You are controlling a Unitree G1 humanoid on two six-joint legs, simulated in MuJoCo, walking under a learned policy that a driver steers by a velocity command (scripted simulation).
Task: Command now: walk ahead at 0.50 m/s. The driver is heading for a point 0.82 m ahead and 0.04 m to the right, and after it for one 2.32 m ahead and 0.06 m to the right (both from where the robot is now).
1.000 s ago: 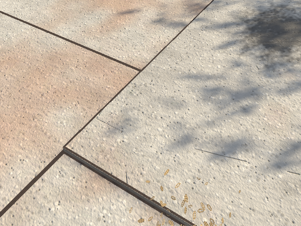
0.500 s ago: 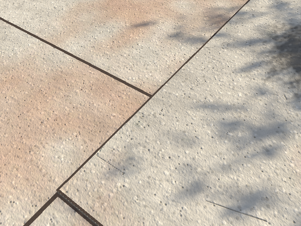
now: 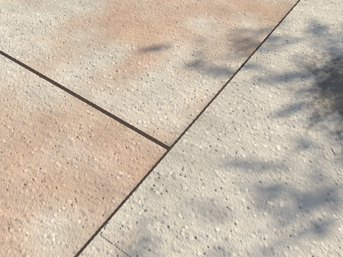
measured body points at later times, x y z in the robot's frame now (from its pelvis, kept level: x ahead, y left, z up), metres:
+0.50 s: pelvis +0.22 -0.07 +0.01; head +0.23 -0.08 +0.46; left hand +0.20 +0.19 -0.12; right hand +0.37 -0.31 -0.12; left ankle +0.16 +0.09 -0.62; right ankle +0.24 -0.15 -0.72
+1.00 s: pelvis +0.52 -0.01 +0.00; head +0.56 -0.01 +0.45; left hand +0.49 +0.25 -0.15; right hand +0.67 -0.26 -0.12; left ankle +0.63 +0.07 -0.72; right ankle +0.32 -0.16 -0.62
